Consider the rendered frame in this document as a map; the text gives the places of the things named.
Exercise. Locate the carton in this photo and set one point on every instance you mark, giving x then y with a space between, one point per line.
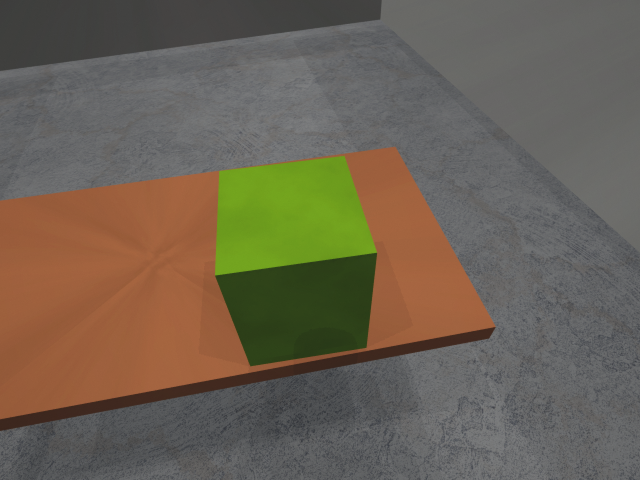
295 259

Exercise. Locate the table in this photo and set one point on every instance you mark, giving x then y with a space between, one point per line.
108 295

